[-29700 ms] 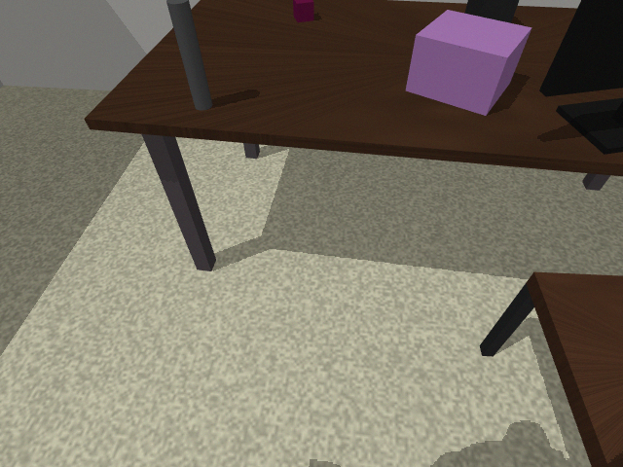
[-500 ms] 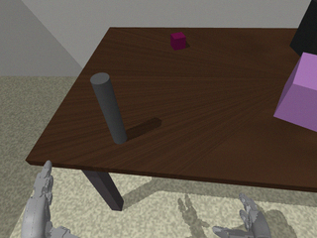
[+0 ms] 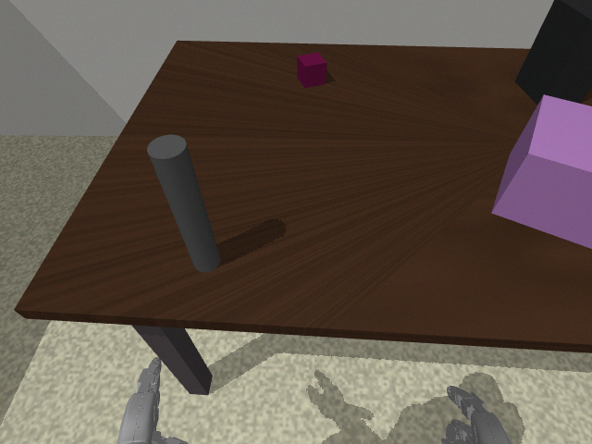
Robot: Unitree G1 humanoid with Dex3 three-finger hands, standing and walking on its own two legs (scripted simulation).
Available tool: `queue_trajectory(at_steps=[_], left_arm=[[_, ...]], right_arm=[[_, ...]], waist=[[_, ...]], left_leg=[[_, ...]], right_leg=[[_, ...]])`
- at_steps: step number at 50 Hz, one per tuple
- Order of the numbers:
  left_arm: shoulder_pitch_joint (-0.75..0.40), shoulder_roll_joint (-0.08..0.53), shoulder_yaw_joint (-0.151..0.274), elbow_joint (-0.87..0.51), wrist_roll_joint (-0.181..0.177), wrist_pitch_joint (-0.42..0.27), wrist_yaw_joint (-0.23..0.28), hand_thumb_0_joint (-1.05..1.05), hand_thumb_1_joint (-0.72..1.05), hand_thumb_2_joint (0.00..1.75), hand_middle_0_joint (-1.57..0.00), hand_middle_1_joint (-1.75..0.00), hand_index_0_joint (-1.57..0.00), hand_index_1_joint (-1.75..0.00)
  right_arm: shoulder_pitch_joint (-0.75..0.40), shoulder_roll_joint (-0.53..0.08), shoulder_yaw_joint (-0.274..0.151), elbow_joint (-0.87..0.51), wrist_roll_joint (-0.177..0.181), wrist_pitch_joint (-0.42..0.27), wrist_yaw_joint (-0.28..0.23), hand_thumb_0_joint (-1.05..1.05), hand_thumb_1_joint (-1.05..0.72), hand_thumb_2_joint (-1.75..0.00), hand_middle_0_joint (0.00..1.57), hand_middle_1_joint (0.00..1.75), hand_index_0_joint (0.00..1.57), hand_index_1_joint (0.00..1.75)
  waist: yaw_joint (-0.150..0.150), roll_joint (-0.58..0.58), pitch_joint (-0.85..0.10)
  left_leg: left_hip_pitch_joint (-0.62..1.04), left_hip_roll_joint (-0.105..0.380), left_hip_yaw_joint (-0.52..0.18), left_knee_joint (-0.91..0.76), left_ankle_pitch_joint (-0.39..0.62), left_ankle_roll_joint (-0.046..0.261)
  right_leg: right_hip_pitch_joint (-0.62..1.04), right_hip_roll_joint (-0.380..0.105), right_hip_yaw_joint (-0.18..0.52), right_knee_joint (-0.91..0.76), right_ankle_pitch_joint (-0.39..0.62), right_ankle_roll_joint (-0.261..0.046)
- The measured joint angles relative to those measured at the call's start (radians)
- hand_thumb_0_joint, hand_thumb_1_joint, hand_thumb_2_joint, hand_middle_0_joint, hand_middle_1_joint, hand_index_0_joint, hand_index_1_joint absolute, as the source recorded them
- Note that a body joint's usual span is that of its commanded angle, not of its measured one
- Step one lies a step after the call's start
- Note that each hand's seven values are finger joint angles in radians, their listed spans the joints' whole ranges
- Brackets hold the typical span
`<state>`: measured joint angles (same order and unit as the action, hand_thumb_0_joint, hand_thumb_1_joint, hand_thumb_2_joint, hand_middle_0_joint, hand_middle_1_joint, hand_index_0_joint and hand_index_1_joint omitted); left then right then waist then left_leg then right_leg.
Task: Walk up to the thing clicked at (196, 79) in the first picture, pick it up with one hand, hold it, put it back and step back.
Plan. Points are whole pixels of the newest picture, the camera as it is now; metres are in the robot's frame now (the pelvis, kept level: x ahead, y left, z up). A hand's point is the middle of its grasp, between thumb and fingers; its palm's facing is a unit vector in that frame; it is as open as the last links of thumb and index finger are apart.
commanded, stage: home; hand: left
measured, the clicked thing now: (190, 214) +0.41 +0.17 +0.08
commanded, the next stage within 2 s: none
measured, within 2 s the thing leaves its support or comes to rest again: neither
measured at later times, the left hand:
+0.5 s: hand out of the picture +0.09 +0.25 -0.13, palm faces -0.03 -0.92 -0.39, open 17.5 cm
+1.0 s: hand out of the picture +0.00 +0.25 -0.15, palm faces -0.01 -0.93 -0.36, open 17.5 cm
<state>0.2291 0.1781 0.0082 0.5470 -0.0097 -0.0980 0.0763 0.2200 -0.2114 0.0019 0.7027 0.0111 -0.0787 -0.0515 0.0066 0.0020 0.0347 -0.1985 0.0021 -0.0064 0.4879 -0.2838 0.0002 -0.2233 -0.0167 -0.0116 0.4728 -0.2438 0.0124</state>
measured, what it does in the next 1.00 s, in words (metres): stands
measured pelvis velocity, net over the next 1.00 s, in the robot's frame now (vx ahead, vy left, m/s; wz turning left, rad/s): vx -0.03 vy -0.01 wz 0.02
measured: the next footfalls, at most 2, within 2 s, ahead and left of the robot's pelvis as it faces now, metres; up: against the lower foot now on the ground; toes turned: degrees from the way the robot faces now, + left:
none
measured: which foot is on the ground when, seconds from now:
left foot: down 0.00-1.00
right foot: down 0.00-1.00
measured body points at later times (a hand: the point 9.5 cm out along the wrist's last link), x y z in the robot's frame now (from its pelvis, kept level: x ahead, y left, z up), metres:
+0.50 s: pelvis -0.01 -0.01 +0.00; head -0.02 -0.01 +0.45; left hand +0.09 +0.30 -0.11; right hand +0.09 -0.30 -0.12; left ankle -0.02 +0.12 -0.74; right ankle +0.00 -0.13 -0.74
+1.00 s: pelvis -0.03 -0.01 +0.01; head -0.05 -0.02 +0.46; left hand +0.00 +0.29 -0.12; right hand +0.03 -0.31 -0.13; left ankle -0.02 +0.12 -0.74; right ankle +0.00 -0.13 -0.74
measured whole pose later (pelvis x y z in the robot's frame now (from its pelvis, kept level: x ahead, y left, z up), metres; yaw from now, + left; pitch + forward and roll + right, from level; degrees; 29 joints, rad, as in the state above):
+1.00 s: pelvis -0.03 -0.01 +0.01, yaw +1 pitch -4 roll +0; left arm 0.18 0.36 -0.02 1.15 0.02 -0.01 -0.01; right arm 0.20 -0.36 0.01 1.10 -0.02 0.00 0.01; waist 0.02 0.01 0.02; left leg -0.13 0.00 -0.02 0.36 -0.17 -0.01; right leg -0.16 -0.02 -0.03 0.37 -0.15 0.00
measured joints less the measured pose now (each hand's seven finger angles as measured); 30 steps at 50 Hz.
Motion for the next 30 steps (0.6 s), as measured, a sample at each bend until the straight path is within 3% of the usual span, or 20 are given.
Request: queue_trajectory(at_steps=[11,15,23,30], left_arm=[[-0.008,-0.007,-0.007,0.011,0.001,0.018,0.012,-0.01,-0.53,0.06,-0.05,-0.05,-0.06,-0.05],[-0.039,0.052,-0.031,0.114,0.047,0.029,-0.031,-0.01,-0.54,0.05,-0.05,-0.05,-0.06,-0.05],[-0.051,0.162,-0.026,0.347,0.043,0.064,-0.063,-0.01,-0.55,0.04,-0.05,-0.05,-0.06,-0.05],[-0.047,0.206,-0.030,0.485,0.037,0.077,-0.067,-0.01,-0.55,0.04,-0.05,-0.05,-0.06,-0.05]], right_arm=[[0.017,-0.003,-0.002,-0.005,0.003,0.026,0.003,0.02,-0.90,-0.90,0.21,0.30,0.20,0.30],[-0.011,-0.034,0.004,0.047,-0.043,0.043,0.035,0.01,-0.90,-0.90,0.21,0.30,0.20,0.30],[-0.019,-0.122,-0.011,0.192,-0.042,0.064,0.060,0.01,-0.90,-0.90,0.21,0.30,0.20,0.30],[-0.020,-0.160,-0.008,0.308,-0.037,0.077,0.060,0.01,-0.90,-0.90,0.21,0.30,0.20,0.30]], waist=[[-0.004,0.010,-0.002],[-0.010,0.006,-0.014],[-0.011,0.009,-0.030],[0.000,0.009,-0.017]], left_leg=[[-0.007,0.002,0.007,0.005,-0.005,0.001],[-0.009,-0.005,0.005,0.019,-0.009,0.000],[0.034,-0.010,-0.007,-0.016,0.012,-0.003],[0.070,-0.008,-0.015,-0.073,0.053,-0.007]], right_leg=[[-0.011,0.002,0.007,0.009,-0.004,0.001],[-0.020,-0.005,0.005,0.041,-0.019,-0.002],[0.022,-0.010,-0.007,0.019,-0.011,-0.003],[0.062,-0.008,-0.016,-0.041,0.029,-0.007]])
